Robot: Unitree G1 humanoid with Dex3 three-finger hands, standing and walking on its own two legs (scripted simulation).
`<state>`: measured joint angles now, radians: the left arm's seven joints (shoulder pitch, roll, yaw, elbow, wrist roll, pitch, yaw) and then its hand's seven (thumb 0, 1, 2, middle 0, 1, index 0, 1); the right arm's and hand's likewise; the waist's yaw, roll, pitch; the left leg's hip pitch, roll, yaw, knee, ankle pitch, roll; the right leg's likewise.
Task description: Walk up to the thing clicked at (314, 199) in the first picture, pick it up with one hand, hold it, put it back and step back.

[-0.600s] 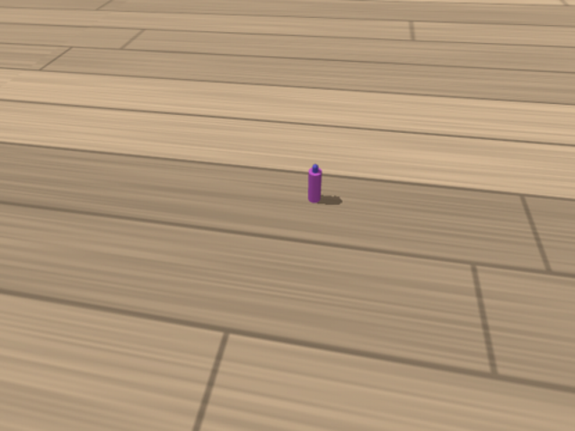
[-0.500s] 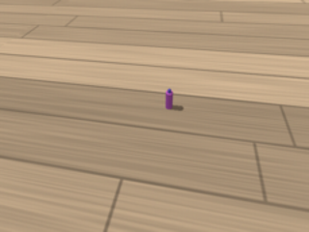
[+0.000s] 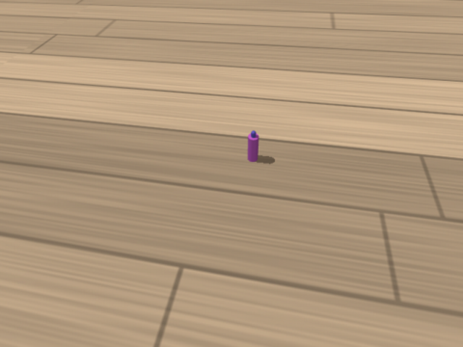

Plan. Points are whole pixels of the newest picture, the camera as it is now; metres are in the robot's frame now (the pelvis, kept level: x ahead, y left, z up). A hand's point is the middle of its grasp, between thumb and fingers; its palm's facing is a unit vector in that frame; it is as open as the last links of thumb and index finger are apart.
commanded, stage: stand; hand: left
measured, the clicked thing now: (253, 145) +1.29 -0.07 -0.67
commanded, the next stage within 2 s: walk up in 0.52 s
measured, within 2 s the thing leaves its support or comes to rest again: neither
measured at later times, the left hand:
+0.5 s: hand out of the picture +0.08 +0.25 -0.16, palm faces -0.03 -0.94 -0.34, open 7.4 cm
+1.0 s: hand out of the picture +0.17 +0.20 -0.15, palm faces -0.10 -0.92 -0.38, open 7.4 cm
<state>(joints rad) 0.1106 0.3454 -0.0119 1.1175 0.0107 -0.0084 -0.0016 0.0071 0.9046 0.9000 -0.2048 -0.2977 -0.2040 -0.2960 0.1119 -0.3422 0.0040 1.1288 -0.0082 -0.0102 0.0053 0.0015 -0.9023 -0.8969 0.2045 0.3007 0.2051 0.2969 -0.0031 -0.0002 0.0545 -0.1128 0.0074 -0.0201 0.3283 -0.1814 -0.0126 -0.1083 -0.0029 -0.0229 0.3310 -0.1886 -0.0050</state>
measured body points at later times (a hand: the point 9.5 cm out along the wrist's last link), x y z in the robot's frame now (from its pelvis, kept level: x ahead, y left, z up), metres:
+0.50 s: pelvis +0.01 +0.00 +0.00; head +0.01 +0.00 +0.45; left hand +0.08 +0.30 -0.13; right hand +0.08 -0.30 -0.13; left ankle +0.00 +0.13 -0.75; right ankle +0.00 -0.11 -0.75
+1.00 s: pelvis +0.12 -0.08 -0.02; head +0.11 -0.09 +0.43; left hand +0.17 +0.25 -0.12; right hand +0.16 -0.42 -0.13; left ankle +0.15 +0.04 -0.70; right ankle +0.11 -0.20 -0.75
